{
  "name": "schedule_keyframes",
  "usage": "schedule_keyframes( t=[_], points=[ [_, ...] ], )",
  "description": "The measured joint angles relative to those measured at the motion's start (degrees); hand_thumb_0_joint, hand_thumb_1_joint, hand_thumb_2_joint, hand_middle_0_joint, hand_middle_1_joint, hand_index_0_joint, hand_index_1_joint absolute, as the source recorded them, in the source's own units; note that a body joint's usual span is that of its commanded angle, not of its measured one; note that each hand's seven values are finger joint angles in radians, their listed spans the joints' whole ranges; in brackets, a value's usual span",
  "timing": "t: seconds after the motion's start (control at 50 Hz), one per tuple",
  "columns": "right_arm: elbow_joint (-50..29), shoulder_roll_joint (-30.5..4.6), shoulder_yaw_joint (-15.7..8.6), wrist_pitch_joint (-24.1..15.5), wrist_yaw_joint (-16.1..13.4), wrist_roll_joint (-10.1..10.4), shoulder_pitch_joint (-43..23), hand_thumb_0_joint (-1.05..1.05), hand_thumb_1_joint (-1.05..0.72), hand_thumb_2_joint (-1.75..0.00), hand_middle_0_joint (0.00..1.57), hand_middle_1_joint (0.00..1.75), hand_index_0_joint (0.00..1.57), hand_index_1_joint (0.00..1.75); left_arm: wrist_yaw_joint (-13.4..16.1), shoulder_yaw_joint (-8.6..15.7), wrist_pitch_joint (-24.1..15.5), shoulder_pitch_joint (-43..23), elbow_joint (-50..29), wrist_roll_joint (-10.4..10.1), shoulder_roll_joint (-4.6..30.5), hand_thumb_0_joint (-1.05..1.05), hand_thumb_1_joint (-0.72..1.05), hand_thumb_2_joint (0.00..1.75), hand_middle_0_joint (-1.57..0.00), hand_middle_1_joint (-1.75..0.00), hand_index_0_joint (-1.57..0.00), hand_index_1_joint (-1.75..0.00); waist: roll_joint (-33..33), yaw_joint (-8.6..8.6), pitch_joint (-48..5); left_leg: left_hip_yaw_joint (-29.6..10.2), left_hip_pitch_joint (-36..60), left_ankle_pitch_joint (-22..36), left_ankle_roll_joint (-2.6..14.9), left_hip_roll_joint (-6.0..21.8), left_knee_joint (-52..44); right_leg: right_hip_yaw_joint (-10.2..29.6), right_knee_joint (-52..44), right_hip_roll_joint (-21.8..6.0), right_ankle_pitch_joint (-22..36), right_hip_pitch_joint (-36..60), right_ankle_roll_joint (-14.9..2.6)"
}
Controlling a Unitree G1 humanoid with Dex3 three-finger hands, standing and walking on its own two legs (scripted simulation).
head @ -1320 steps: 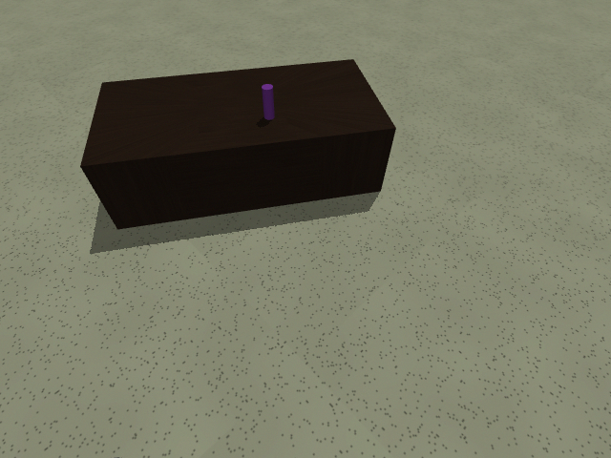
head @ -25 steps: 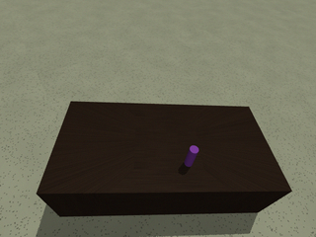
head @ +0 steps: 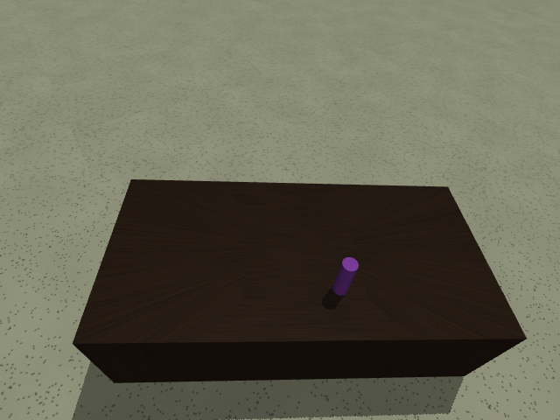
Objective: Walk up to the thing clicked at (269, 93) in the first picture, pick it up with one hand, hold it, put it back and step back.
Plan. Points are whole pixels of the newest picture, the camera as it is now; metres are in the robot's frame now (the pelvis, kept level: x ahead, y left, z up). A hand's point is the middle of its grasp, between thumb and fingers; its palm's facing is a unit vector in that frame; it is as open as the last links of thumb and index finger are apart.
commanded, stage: home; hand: right
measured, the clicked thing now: (344, 277) +0.53 -0.20 -0.35
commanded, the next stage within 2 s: stand in 0.24 s
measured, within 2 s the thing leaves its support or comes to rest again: neither
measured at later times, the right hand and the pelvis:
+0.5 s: hand out of the picture +0.07 -0.25 -0.15, palm faces +0.01 +0.92 -0.38, open 16.4 cm; pelvis +0.00 +0.00 +0.00, yaw +0 degrees
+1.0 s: hand out of the picture +0.08 -0.25 -0.15, palm faces -0.01 +0.93 -0.37, open 7.6 cm; pelvis +0.01 +0.00 +0.00, yaw +1 degrees
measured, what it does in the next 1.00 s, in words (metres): stands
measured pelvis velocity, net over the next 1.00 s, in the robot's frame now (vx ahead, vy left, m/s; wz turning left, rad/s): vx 0.01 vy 0.00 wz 0.02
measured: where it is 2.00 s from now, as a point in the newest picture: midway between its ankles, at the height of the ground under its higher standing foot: outside the picture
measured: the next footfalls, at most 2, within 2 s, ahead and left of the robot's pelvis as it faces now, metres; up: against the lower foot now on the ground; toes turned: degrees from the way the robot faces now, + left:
none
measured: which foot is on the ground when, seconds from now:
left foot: down 0.00-1.00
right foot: down 0.00-1.00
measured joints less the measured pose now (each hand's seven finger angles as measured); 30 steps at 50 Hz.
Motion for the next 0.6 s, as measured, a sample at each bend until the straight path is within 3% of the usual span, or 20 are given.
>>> schedule_keyframes(
  t=[0.42, 0.5, 0.6],
  points=[
    [0.4, -0.7, -0.3, 0.1, 0.5, 0.3, -1.1, 0.00, 0.53, -0.07, 0.08, 0.07, 0.08, 0.07, -0.2, -0.1, -0.7, -1.3, 0.1, -0.1, 0.4, 0.00, 0.90, 0.90, -0.20, -0.30, -0.21, -0.30, 0.3, -0.39, 0.1, 0.0, 0.1, 0.5, 0.34, -0.4, -1.0, -0.1, -1.4, -0.4, 0.7, 0.3, 0.31],
    [0.5, -0.8, -0.4, 0.0, 0.6, 0.3, -1.3, 0.00, 0.41, -0.19, 0.13, 0.15, 0.13, 0.16, -0.3, -0.1, -0.7, -1.4, 0.1, -0.2, 0.6, 0.00, 0.90, 0.90, -0.20, -0.30, -0.21, -0.30, 0.3, -0.41, 0.1, 0.0, 0.1, 0.6, 0.41, -0.5, -1.1, -0.1, -1.4, -0.5, 0.7, 0.3, 0.36],
    [0.6, -0.9, -0.4, 0.0, 0.7, 0.3, -1.4, 0.00, 0.13, -0.46, 0.17, 0.23, 0.17, 0.24, -0.4, -0.1, -0.7, -1.4, 0.2, -0.2, 0.7, 0.00, 0.90, 0.90, -0.20, -0.30, -0.21, -0.30, 0.4, -0.47, 0.2, -0.1, 0.1, 0.7, 0.48, -0.7, -1.3, -0.2, -1.5, -0.6, 0.7, 0.3, 0.42]
  ],
)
